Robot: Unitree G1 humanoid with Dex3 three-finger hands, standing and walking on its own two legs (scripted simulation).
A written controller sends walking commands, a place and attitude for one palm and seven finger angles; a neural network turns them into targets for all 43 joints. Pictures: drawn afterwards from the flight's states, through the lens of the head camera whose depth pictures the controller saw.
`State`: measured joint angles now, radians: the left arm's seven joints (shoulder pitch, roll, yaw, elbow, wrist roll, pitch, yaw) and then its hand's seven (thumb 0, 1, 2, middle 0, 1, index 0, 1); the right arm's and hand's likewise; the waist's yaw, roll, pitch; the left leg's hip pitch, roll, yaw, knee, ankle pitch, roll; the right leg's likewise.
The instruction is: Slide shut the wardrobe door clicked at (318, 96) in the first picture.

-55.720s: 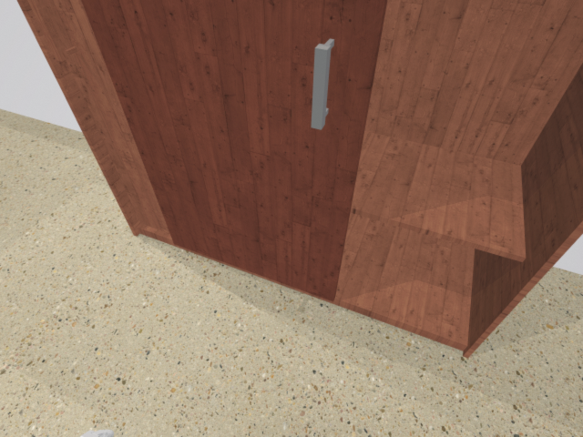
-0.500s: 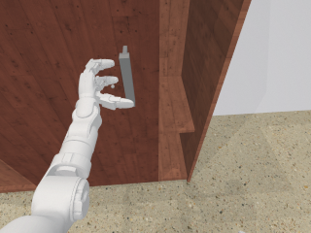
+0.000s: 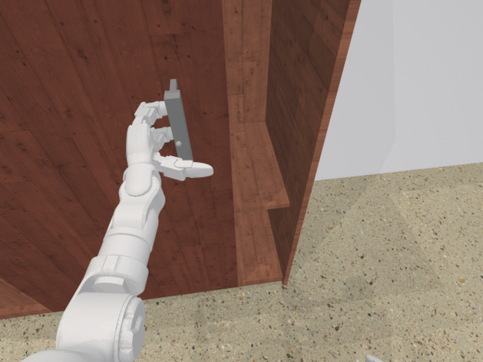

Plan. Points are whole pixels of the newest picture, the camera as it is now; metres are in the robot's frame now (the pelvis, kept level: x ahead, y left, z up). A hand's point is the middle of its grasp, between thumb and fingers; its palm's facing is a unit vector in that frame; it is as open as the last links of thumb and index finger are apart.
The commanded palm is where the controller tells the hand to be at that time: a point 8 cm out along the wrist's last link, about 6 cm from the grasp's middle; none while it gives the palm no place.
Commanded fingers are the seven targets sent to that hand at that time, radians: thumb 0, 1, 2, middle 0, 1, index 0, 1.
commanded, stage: slide the fingers in behind the handle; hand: left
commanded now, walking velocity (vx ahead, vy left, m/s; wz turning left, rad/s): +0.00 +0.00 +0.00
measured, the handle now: (181, 128) +0.48 +0.12 +0.14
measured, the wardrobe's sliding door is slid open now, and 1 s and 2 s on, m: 0.19 0.19 0.19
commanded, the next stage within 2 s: grip the handle and tug to test in 1.16 s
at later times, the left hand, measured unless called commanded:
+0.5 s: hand (191, 144) +0.43 +0.09 +0.15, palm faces +0.14 -0.99 +0.01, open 14.0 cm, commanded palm +0.40 +0.14 +0.15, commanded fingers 0.00 -0.50 0.30 -0.30 -1.20 -0.30 -1.20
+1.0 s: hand (187, 147) +0.42 +0.10 +0.15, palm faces +0.15 -0.99 +0.02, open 14.0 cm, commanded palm +0.40 +0.14 +0.15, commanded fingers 0.00 -0.50 0.30 -0.30 -1.20 -0.30 -1.20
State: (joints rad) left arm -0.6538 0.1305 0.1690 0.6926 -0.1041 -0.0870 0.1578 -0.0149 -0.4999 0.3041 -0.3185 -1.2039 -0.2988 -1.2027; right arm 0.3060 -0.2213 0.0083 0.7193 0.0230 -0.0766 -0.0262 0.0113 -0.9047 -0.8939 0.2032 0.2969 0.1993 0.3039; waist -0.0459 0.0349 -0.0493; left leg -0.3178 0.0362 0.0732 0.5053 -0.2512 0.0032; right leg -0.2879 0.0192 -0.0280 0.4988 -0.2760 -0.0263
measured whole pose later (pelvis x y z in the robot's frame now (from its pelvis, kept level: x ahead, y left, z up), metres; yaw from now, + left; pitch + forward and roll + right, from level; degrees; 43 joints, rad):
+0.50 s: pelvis +0.01 -0.01 +0.00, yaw +1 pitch +3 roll +0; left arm -0.64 0.08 0.10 0.63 -0.10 -0.03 0.19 -0.01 -0.50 0.30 -0.30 -1.20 -0.30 -1.20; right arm 0.27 -0.21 0.01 0.71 0.02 -0.06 -0.03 0.01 -0.91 -0.89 0.20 0.30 0.20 0.30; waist -0.03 0.04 -0.05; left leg -0.30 0.03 0.05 0.49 -0.25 -0.01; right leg -0.26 0.02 -0.05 0.49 -0.28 -0.03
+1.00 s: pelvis +0.00 -0.01 +0.00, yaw +1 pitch +3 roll +0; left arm -0.61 0.08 0.10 0.60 -0.11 -0.01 0.19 -0.01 -0.50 0.30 -0.30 -1.20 -0.30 -1.20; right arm 0.28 -0.22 0.00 0.72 0.02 -0.05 -0.03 0.01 -0.91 -0.89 0.20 0.30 0.20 0.30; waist -0.03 0.03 -0.05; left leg -0.28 0.04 0.06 0.48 -0.24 0.00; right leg -0.24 0.02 -0.04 0.47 -0.27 -0.03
